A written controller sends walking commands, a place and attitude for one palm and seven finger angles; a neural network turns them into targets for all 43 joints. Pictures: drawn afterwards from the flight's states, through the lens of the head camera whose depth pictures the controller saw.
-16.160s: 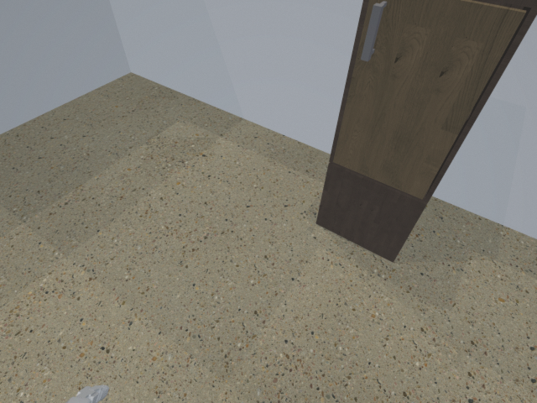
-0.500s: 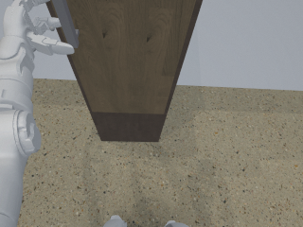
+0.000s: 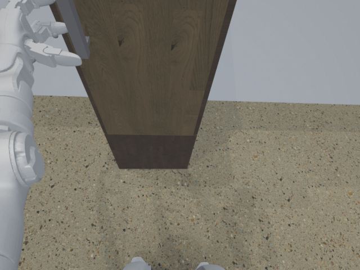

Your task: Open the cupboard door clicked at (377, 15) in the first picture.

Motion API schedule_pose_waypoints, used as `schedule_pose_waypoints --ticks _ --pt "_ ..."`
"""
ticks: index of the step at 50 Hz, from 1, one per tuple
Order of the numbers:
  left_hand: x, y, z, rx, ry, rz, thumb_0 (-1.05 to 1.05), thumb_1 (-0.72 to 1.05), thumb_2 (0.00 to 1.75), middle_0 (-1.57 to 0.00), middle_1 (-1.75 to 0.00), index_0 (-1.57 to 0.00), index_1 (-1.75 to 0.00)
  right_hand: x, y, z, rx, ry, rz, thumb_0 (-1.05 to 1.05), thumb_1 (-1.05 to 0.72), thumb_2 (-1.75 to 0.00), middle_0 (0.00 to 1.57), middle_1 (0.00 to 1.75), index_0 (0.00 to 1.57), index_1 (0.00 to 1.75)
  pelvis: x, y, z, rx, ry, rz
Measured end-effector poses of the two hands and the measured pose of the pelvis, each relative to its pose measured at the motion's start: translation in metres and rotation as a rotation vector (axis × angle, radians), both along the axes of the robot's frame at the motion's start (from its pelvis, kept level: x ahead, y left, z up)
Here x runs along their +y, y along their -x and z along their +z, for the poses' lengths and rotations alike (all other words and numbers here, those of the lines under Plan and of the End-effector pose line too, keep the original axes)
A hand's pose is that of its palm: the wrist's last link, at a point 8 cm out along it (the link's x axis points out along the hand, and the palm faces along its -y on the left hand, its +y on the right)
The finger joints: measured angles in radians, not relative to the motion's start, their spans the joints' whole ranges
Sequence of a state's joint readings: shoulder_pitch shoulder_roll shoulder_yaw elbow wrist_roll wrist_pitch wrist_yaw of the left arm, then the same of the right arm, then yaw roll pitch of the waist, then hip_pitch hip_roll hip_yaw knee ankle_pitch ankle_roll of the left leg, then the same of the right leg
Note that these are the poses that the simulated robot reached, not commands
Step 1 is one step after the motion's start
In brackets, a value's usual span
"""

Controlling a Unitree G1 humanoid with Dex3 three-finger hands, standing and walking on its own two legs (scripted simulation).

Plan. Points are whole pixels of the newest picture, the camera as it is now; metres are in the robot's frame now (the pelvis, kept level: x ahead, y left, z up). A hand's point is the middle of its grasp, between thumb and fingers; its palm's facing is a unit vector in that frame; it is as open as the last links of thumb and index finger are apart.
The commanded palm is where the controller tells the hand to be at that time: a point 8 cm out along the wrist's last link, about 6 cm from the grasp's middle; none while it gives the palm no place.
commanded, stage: move the hooked fingers beside the handle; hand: left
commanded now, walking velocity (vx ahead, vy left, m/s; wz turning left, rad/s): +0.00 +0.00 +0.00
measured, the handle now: (76, 21) +0.59 +0.17 +0.18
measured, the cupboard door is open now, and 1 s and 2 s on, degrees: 0 0 0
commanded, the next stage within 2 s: slide the fingers in behind the handle in 1.80 s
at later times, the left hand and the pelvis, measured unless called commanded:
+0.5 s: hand (52, 34) +0.54 +0.21 +0.18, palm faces +0.00 -1.00 +0.00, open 14.4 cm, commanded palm +0.53 +0.25 +0.17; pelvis +0.01 -0.01 +0.00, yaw -2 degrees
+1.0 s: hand (39, 33) +0.55 +0.23 +0.18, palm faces -0.03 -1.00 +0.01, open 14.0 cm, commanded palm +0.53 +0.28 +0.17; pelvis +0.02 +0.00 +0.01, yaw -3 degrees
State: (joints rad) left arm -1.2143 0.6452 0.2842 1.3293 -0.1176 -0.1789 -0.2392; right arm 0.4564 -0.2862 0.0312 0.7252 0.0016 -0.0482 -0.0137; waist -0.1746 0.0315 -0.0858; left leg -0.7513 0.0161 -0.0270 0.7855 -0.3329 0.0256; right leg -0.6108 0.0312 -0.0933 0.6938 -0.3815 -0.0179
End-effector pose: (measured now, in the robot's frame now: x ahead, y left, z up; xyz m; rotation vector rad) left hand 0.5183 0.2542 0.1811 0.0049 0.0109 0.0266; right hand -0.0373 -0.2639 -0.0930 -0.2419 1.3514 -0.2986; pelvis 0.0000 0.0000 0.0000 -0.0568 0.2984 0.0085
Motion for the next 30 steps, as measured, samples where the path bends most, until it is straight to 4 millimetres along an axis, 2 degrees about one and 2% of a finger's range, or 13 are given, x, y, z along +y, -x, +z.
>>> schedule_pose_waypoints --ticks 14,22,30 --pt "-0.002 0.003 0.0 0.001 -0.001 -0.003 -0.01 -0.5 0.3 -0.3 -1.2 -0.13 -1.17 -0.005 0.0 0.0 -0.002 0.0 -0.023 0.01 -0.9 -0.89 0.2 0.3 0.2 0.3 -0.004 -0.004 0.002 -0.013 -0.004 -0.011" --pt "0.003 0.0 0.001 0.013 0.012 -0.021 -0.01 -0.5 0.3 -0.3 -1.2 -0.19 -1.18 -0.01 -0.005 0.003 -0.025 0.017 -0.046 0.01 -0.9 -0.89 0.2 0.3 0.2 0.3 -0.008 -0.006 0.004 -0.015 -0.007 -0.025" --pt "0.009 -0.005 0.0 0.013 0.006 -0.047 -0.01 -0.5 0.3 -0.3 -1.2 -0.26 -1.2 -0.013 -0.001 0.008 -0.004 0.039 -0.071 0.01 -0.9 -0.89 0.2 0.3 0.2 0.3 -0.008 -0.009 0.005 -0.008 -0.007 -0.036"
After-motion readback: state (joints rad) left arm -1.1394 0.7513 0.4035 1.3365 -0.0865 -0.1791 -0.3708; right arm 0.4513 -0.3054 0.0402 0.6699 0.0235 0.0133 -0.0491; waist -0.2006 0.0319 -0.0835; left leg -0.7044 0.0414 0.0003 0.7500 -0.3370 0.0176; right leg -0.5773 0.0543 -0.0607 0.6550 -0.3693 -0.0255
